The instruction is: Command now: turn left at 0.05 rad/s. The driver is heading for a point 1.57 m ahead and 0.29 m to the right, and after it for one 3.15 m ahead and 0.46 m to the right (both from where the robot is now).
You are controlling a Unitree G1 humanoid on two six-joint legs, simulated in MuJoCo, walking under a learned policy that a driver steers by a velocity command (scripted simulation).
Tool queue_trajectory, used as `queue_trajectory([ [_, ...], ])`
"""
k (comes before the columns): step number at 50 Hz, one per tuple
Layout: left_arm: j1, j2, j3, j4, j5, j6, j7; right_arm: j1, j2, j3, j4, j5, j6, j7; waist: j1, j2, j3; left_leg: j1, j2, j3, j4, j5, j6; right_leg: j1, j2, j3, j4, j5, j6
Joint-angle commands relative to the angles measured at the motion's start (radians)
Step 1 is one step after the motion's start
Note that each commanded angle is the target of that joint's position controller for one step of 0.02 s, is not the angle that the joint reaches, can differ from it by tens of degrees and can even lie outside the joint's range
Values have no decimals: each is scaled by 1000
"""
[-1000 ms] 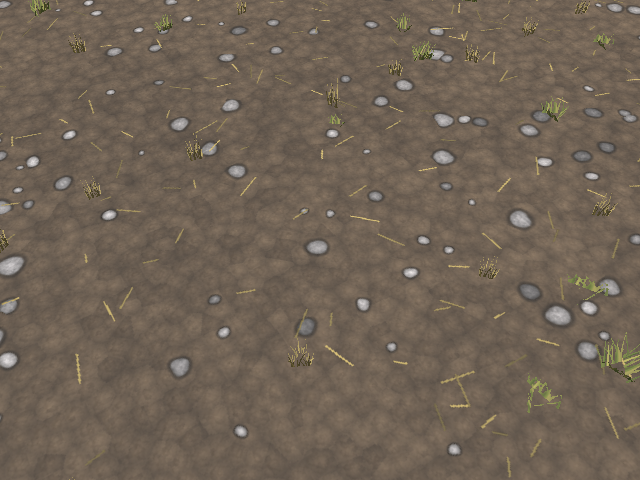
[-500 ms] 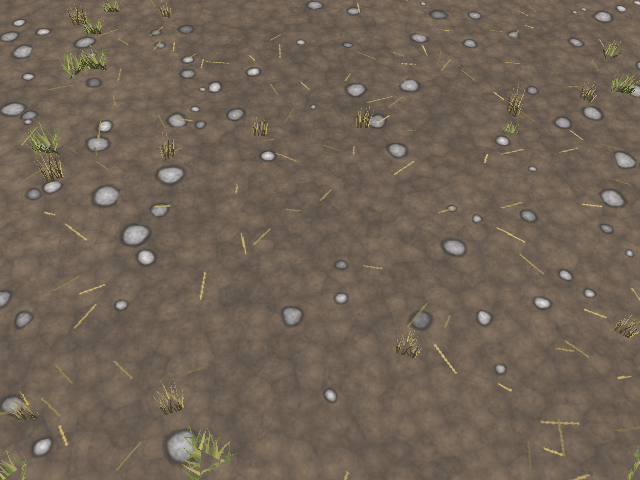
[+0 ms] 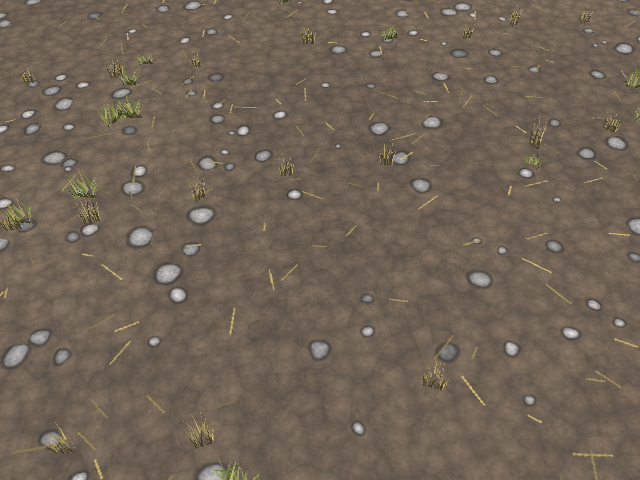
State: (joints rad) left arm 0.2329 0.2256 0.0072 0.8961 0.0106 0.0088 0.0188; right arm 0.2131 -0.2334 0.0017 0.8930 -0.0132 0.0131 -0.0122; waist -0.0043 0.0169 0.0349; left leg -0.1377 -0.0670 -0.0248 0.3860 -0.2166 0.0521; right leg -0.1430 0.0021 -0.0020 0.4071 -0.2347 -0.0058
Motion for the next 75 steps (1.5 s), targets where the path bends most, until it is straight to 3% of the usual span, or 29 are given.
queue_trajectory([
  [1, 21, 119, 24, -2, -3, -16, 7, 20, -107, -25, 1, 2, -15, -5, 3, -65, -5, -21, 122, -116, -71, 118, 11, 18, -105, 110, -85, 154, -36],
  [8, 13, 106, 17, 66, -2, -18, 11, 40, -95, -19, 94, 3, -15, -15, 5, -20, 9, -23, 123, -112, -91, 109, 0, 17, -103, 111, -96, 131, -47],
  [19, 36, 75, 0, 157, -2, -19, 15, 76, -76, -4, 190, 4, -14, -23, 0, -22, 18, -15, 133, -104, -85, 117, -2, 1, -94, 107, -103, 131, -49],
  [42, 113, 16, -14, 241, -2, -20, 24, 127, -10, 10, 268, 5, -17, -33, 3, -17, 36, -31, 137, -92, -66, 116, -6, -19, -83, 105, -92, 129, -52],
  [43, 123, 12, -15, 244, -1, -19, 24, 137, -4, 11, 272, 3, -16, -33, 4, -18, 15, -25, 128, -87, -70, 46, -4, -12, -75, 104, -101, 46, -54],
  [45, 132, 45, 2, 241, 1, -11, 22, 141, -22, 0, 265, 0, -11, -31, 8, -39, 35, -70, 81, -59, -16, -190, 17, -42, -51, 112, -93, -232, -80],
  [47, 162, 63, 17, 234, 5, -2, 16, 119, -19, -6, 238, -12, -8, -21, 26, -73, 117, -210, 51, -48, 62, -395, 38, -88, -85, 198, -124, -511, -131],
  [49, 241, 82, 32, 250, 6, -3, 16, 76, 33, 3, 200, -25, -21, -10, 56, -152, 147, -332, 24, 28, 228, -305, 31, -31, -209, 380, -221, -625, -203],
  [50, 255, 90, 40, 253, 9, -7, 15, 54, 34, 3, 180, -32, -32, -4, 61, -164, 154, -348, 47, 60, 303, -226, 24, -34, -277, 455, -264, -609, -239],
  [52, 229, 99, 50, 237, 16, -22, 10, 33, 5, -9, 151, -25, -53, 7, 45, -129, 138, -356, 84, 43, 368, -236, 24, -44, -304, 466, -285, -503, -254],
  [54, 175, 99, 55, 217, 10, -34, 6, 64, 10, -14, 144, -14, -69, 17, 5, -118, 121, -264, 85, 57, 283, -229, 29, -88, -260, 366, -257, -412, -221],
  [56, 95, 93, 59, 190, -4, -38, 3, 207, 40, -18, 191, -2, -78, 17, -73, -99, 105, 30, 28, 116, 92, -102, 36, -261, -167, 228, -166, -374, -174],
  [57, 75, 75, 56, 176, 0, -44, 1, 297, 24, -28, 223, -3, -80, 11, -103, -50, 99, 177, 23, 89, 30, -109, 36, -363, -118, 170, -60, -353, -153],
  [58, 49, 17, 40, 150, 5, -55, -5, 406, -39, -45, 240, -17, -88, 0, -144, 126, 68, 295, 210, -185, -126, -289, 59, -479, -24, 46, 215, -294, -114],
  [59, 38, -20, 30, 107, 9, -65, -15, 516, -141, -72, 262, -10, -83, 0, -153, 306, 53, 330, 425, -583, -282, -532, 151, -638, 63, -71, 487, -321, -92],
  [60, 13, 51, 45, 101, 40, -66, -24, 445, -102, -65, 251, -13, -75, -4, -99, 148, 129, 226, 447, -604, -278, -553, 180, -664, -5, -8, 646, -281, -104],
  [61, 2, 34, 43, 100, 36, -73, -35, 351, -75, -57, 213, -12, -81, 1, -56, 58, 160, 160, 412, -520, -275, -477, 170, -666, -40, 18, 689, -183, -107],
  [62, 15, 14, 39, 109, 26, -81, -43, 293, -63, -53, 190, -11, -91, 4, -27, 29, 154, 135, 367, -423, -285, -334, 152, -634, -63, 25, 687, -99, -97],
  [63, 14, 18, 43, 112, 25, -83, -50, 271, -48, -47, 180, -8, -101, 2, -9, 18, 134, 135, 336, -349, -291, -211, 139, -610, -75, 18, 671, -44, -85],
  [67, -33, 15, 47, 92, 25, -61, -55, 355, -9, -28, 217, -2, -120, -3, -3, 53, 78, 202, 260, -134, -234, 331, 113, -612, -57, -53, 640, 35, -48],
  [72, -276, -19, 23, -12, 10, -54, -54, 379, -10, -15, 221, -5, -121, -10, -37, 79, 120, 129, 220, -38, -238, 538, 106, -530, -13, -132, 351, 125, -40],
  [75, -292, 3, 23, -34, 4, -54, -46, 375, -41, -20, 226, -6, -126, -14, -22, 102, 105, 147, 245, -15, -203, 733, 102, -388, 23, -158, 217, 139, -84],
])
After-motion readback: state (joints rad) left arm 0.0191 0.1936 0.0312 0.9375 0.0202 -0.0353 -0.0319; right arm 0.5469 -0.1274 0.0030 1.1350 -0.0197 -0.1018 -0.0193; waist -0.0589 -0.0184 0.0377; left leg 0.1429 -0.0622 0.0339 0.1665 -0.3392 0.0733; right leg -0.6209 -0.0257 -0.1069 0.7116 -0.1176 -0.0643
